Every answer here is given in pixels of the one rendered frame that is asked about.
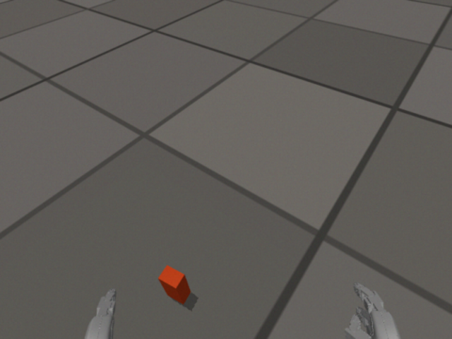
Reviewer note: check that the right robot hand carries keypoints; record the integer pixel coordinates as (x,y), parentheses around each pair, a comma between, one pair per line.
(380,323)

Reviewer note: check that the left robot hand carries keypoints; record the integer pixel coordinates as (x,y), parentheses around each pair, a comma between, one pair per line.
(101,326)

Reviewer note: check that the carton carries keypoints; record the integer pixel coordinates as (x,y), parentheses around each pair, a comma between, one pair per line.
(175,284)

